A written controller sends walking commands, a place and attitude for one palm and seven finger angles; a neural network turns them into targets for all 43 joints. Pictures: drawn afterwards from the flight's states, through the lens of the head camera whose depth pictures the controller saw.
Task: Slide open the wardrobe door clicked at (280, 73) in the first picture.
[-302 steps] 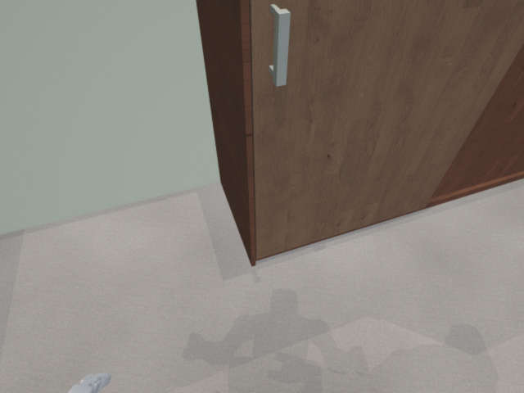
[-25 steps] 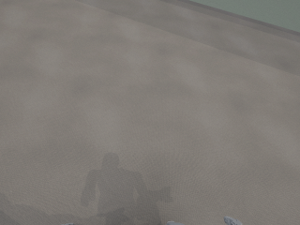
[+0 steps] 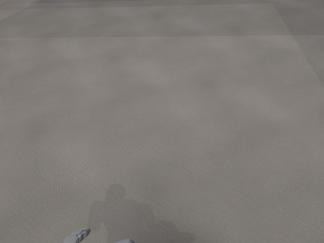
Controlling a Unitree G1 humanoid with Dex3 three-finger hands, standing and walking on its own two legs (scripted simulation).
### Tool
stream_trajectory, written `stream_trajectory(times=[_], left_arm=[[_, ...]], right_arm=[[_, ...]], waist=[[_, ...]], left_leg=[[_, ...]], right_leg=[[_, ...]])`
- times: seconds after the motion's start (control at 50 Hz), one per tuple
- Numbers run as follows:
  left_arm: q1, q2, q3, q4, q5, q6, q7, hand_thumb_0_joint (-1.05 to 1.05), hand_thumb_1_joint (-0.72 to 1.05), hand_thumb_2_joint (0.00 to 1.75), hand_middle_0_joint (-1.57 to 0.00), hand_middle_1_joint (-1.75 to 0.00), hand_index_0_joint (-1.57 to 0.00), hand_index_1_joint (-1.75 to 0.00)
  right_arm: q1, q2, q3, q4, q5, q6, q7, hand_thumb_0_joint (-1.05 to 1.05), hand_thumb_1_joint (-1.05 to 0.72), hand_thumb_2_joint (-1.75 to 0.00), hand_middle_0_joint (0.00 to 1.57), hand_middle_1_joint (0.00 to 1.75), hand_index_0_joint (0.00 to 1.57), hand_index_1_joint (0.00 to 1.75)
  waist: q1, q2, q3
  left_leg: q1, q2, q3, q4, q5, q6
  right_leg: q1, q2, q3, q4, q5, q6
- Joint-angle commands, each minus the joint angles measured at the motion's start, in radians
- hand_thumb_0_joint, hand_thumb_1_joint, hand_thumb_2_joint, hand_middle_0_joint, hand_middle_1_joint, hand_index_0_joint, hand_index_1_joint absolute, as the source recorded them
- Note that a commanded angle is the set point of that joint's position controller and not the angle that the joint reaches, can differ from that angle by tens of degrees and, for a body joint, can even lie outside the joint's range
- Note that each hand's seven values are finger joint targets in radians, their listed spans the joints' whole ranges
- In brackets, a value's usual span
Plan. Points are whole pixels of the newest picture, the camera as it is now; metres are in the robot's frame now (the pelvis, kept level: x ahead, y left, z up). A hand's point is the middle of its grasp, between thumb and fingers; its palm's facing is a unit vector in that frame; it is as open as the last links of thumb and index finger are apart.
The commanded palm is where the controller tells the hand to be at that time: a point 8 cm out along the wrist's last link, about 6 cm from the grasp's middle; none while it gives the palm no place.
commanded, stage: walk to a spot facing it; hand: left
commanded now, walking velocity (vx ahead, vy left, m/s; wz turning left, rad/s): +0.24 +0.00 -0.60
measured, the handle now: out of the picture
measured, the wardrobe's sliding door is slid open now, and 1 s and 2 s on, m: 0.00 0.00 0.00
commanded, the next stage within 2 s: turn to face it in 0.36 s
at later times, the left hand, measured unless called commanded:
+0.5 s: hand out of the picture +0.07 +0.20 -0.17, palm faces -0.06 -0.99 -0.15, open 7.4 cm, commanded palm none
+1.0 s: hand (112, 179) +0.33 +0.19 -0.15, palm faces -0.43 -0.88 -0.19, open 7.4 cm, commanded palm none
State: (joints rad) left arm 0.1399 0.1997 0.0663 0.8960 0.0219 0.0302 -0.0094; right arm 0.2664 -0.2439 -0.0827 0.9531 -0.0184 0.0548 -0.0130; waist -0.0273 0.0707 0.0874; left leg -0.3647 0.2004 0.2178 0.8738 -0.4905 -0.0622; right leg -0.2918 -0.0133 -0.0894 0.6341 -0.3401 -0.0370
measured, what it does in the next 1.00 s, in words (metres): walks ahead, turning right: left foot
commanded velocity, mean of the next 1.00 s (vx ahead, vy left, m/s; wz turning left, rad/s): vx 0.10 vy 0.00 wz -0.46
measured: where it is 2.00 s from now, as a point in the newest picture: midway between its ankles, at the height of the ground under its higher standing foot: outside the picture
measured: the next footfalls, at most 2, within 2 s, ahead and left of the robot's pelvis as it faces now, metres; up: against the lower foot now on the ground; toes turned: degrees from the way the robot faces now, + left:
left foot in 0.50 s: +0.20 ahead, +0.12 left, +0.00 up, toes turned -5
right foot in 1.16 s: +0.12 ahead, -0.09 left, +0.00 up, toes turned -42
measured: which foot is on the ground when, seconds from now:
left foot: up 0.00-0.48, down 0.50-1.00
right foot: down 0.00-0.52, up 0.54-1.00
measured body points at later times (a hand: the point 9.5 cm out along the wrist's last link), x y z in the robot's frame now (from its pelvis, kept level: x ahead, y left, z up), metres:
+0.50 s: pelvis +0.09 +0.03 +0.01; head +0.10 +0.05 +0.46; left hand +0.08 +0.26 -0.15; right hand +0.16 -0.24 -0.11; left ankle +0.16 +0.12 -0.72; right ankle +0.00 -0.10 -0.72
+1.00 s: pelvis +0.15 +0.06 +0.02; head +0.19 +0.07 +0.47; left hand +0.35 +0.24 -0.14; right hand +0.04 -0.15 -0.12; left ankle +0.16 +0.12 -0.72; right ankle +0.09 -0.08 -0.66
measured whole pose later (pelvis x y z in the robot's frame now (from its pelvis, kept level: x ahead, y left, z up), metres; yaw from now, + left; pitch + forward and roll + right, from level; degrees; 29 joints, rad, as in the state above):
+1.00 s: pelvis +0.15 +0.06 +0.02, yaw -28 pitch +0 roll -2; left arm 0.15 0.22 0.10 0.95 0.03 0.08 -0.01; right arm 0.32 -0.15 -0.05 1.01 -0.02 -0.01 -0.03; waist -0.03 -0.02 0.07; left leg -0.16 0.12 0.38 0.48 -0.31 0.06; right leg -0.47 -0.09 -0.07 0.99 -0.34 0.08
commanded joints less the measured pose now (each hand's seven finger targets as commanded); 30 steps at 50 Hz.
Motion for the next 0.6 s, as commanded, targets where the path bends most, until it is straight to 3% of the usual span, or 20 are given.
stream_trajectory(times=[0.0,0.04,0.06,0.16,0.24,0.32,0.4,0.44,0.46,0.48,0.5,0.52,0.54,0.56,0.58], left_arm=[[0.098,0.215,0.062,-0.039,-0.013,-0.015,0.030,0.00,0.90,0.90,-0.20,-0.30,-0.20,-0.30],[0.064,0.168,0.043,-0.041,-0.014,-0.029,0.026,0.00,0.90,0.90,-0.20,-0.30,-0.20,-0.30],[0.075,0.167,0.039,-0.039,-0.013,-0.037,0.022,0.00,0.90,0.90,-0.20,-0.30,-0.20,-0.30],[0.162,0.168,0.034,-0.001,-0.010,-0.064,0.012,0.00,0.90,0.90,-0.20,-0.30,-0.20,-0.30],[0.208,0.149,0.028,0.029,-0.004,-0.077,0.014,0.00,0.90,0.90,-0.20,-0.30,-0.20,-0.30],[0.245,0.138,0.020,0.060,0.001,-0.083,0.019,0.00,0.90,0.90,-0.20,-0.30,-0.20,-0.30],[0.223,0.149,0.024,0.077,0.005,-0.080,0.026,0.00,0.90,0.90,-0.20,-0.30,-0.20,-0.30],[0.184,0.140,0.024,0.083,-0.001,-0.074,0.027,0.00,0.90,0.90,-0.20,-0.30,-0.20,-0.30],[0.179,0.113,0.022,0.077,-0.007,-0.068,0.025,0.00,0.90,0.90,-0.20,-0.30,-0.20,-0.30],[0.216,0.067,0.017,0.072,-0.019,-0.062,0.017,0.00,0.90,0.90,-0.20,-0.30,-0.20,-0.30],[0.232,0.042,0.011,0.060,-0.019,-0.058,0.014,0.00,0.90,0.90,-0.20,-0.30,-0.20,-0.30],[0.210,0.070,0.018,0.057,-0.005,-0.045,0.016,0.00,0.90,0.90,-0.20,-0.30,-0.20,-0.30],[0.206,0.073,0.023,0.074,0.005,-0.030,0.014,0.00,0.90,0.90,-0.20,-0.30,-0.20,-0.30],[0.186,0.071,0.028,0.084,0.010,-0.024,0.005,0.00,0.90,0.90,-0.20,-0.30,-0.20,-0.30],[0.181,0.061,0.030,0.083,0.010,-0.019,-0.003,0.00,0.90,0.90,-0.20,-0.30,-0.20,-0.30]], right_arm=[[-0.099,-0.077,-0.007,-0.130,-0.010,-0.015,0.002,0.00,-0.90,-0.90,0.20,0.30,0.20,0.30],[-0.071,-0.088,-0.014,-0.103,-0.018,-0.022,0.014,0.00,-0.90,-0.90,0.20,0.30,0.20,0.30],[-0.058,-0.083,-0.013,-0.093,-0.021,-0.024,0.017,0.00,-0.90,-0.90,0.20,0.30,0.20,0.30],[-0.065,-0.073,-0.010,-0.080,-0.020,-0.038,0.021,0.00,-0.90,-0.90,0.20,0.30,0.20,0.30],[-0.118,-0.068,-0.005,-0.096,-0.016,-0.051,0.021,0.00,-0.90,-0.90,0.20,0.30,0.20,0.30],[-0.170,-0.051,0.008,-0.106,-0.011,-0.064,0.021,0.00,-0.90,-0.90,0.20,0.30,0.20,0.30],[-0.160,-0.034,0.017,-0.108,0.000,-0.085,0.018,0.00,-0.90,-0.90,0.20,0.30,0.20,0.30],[-0.051,-0.035,0.017,-0.062,0.003,-0.096,0.006,0.00,-0.90,-0.90,0.20,0.30,0.20,0.30],[0.050,-0.067,0.015,-0.025,0.002,-0.105,-0.006,0.00,-0.90,-0.90,0.20,0.30,0.20,0.30],[0.139,-0.162,-0.002,-0.002,-0.009,-0.114,-0.016,0.00,-0.90,-0.90,0.20,0.30,0.20,0.30],[0.184,-0.228,-0.011,-0.003,-0.008,-0.102,-0.017,0.00,-0.90,-0.90,0.20,0.30,0.20,0.30],[0.137,-0.204,-0.002,-0.021,-0.007,-0.085,-0.015,0.00,-0.90,-0.90,0.20,0.30,0.20,0.30],[0.053,-0.140,0.013,-0.040,-0.007,-0.084,-0.017,0.00,-0.90,-0.90,0.20,0.30,0.20,0.30],[0.010,-0.103,0.023,-0.051,-0.008,-0.086,-0.021,0.00,-0.90,-0.90,0.20,0.30,0.20,0.30],[-0.008,-0.086,0.031,-0.057,-0.009,-0.088,-0.023,0.00,-0.90,-0.90,0.20,0.30,0.20,0.30]], waist=[[0.074,-0.317,-0.085],[0.042,-0.239,-0.066],[0.040,-0.210,-0.071],[0.051,-0.191,-0.062],[0.064,-0.194,-0.042],[0.075,-0.192,-0.019],[0.061,-0.208,-0.032],[0.008,-0.181,-0.050],[-0.028,-0.103,-0.090],[-0.048,0.120,-0.175],[-0.044,0.281,-0.185],[-0.037,0.167,-0.112],[-0.004,0.156,-0.052],[0.006,0.099,0.009],[0.017,0.052,0.027]], left_leg=[[-0.318,-0.034,-0.189,0.299,0.045,-0.021],[-0.270,-0.033,-0.184,0.268,0.162,-0.029],[-0.252,-0.043,-0.174,0.249,0.187,-0.034],[-0.283,-0.064,-0.179,0.180,0.225,-0.042],[-0.299,-0.070,-0.191,0.107,0.218,-0.034],[-0.273,-0.091,-0.184,0.003,0.196,-0.020],[-0.103,-0.120,-0.170,-0.191,0.155,0.001],[0.122,-0.151,-0.141,-0.367,0.277,0.008],[0.300,-0.130,-0.160,-0.456,0.341,0.012],[0.478,0.078,-0.376,-0.507,0.383,0.066],[0.473,0.296,-0.580,-0.594,0.406,0.154],[0.315,0.318,-0.567,-0.632,0.252,0.199],[0.190,0.263,-0.500,-0.670,0.164,0.168],[0.117,0.223,-0.442,-0.684,0.161,0.152],[0.090,0.189,-0.374,-0.686,0.212,0.142]], right_leg=[[0.204,-0.280,0.420,-0.391,0.120,-0.105],[0.160,-0.218,0.335,-0.393,0.087,-0.086],[0.156,-0.199,0.322,-0.395,0.095,-0.083],[0.216,-0.185,0.358,-0.418,0.073,-0.102],[0.238,-0.204,0.403,-0.431,0.077,-0.131],[0.241,-0.214,0.426,-0.427,0.158,-0.153],[0.192,-0.217,0.416,-0.359,0.278,-0.144],[0.090,-0.158,0.365,-0.263,0.291,-0.093],[0.004,-0.085,0.320,-0.132,0.283,-0.058],[-0.151,0.034,0.224,0.100,0.061,-0.005],[-0.276,0.075,0.099,0.353,-0.286,0.041],[-0.261,0.014,0.127,0.459,-0.289,0.040],[-0.250,-0.021,0.138,0.506,-0.209,0.047],[-0.246,-0.034,0.123,0.535,-0.147,0.053],[-0.237,-0.046,0.118,0.547,-0.087,0.058]])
